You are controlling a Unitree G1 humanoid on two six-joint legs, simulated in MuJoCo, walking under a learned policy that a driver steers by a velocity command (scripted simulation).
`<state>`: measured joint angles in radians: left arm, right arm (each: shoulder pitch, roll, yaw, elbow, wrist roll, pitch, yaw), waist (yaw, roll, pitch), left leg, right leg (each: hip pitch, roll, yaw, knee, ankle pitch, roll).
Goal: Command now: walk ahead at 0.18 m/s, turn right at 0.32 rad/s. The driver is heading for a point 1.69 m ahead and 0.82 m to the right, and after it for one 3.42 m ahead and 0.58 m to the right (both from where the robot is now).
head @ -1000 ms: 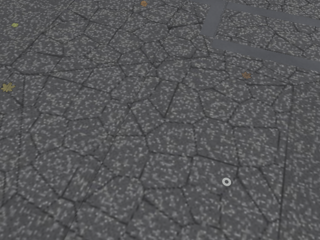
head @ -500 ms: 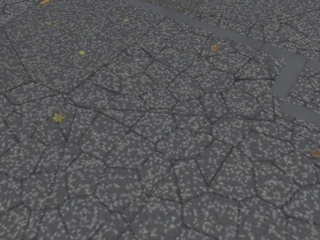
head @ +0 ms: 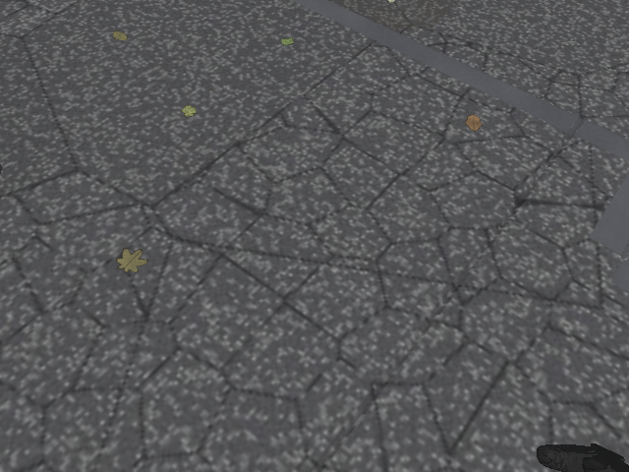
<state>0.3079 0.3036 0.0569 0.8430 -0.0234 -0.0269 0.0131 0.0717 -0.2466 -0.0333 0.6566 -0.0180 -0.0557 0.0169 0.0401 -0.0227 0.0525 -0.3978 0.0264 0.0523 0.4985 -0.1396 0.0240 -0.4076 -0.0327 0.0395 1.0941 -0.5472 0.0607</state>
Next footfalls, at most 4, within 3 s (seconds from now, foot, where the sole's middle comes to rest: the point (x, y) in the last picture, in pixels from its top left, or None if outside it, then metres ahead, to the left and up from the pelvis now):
0.32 right None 0.11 -0.14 -0.77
0.78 left None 0.18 0.07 -0.77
1.22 right None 0.09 -0.21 -0.77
1.70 left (453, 443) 0.51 -0.27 -0.77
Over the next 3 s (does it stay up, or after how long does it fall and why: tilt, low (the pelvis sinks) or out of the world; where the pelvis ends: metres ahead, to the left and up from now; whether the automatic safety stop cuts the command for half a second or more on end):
stays up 0.89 -0.65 0.01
